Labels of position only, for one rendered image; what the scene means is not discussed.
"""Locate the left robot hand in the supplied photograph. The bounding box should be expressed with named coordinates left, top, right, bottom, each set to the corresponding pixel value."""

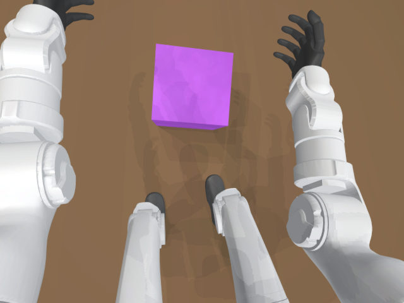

left=33, top=0, right=94, bottom=31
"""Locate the right robot foot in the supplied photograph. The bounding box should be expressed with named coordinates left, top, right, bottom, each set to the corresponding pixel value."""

left=205, top=174, right=225, bottom=226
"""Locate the right robot upper arm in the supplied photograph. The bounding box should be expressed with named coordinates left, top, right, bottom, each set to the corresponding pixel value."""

left=286, top=192, right=404, bottom=303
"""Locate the left robot forearm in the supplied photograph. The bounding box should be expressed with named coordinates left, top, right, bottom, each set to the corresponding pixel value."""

left=0, top=4, right=66, bottom=144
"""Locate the robot left thigh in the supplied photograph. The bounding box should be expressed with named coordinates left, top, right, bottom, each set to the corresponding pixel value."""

left=116, top=209, right=165, bottom=303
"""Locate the right robot forearm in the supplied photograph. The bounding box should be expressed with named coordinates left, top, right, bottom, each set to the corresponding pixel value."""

left=285, top=66, right=372, bottom=235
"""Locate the right robot hand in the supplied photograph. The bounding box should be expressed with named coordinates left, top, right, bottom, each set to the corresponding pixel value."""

left=273, top=10, right=325, bottom=79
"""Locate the left robot upper arm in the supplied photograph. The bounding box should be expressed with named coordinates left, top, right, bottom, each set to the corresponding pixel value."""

left=0, top=141, right=76, bottom=303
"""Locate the carton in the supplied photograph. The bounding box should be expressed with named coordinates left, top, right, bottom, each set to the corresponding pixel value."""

left=151, top=44, right=234, bottom=130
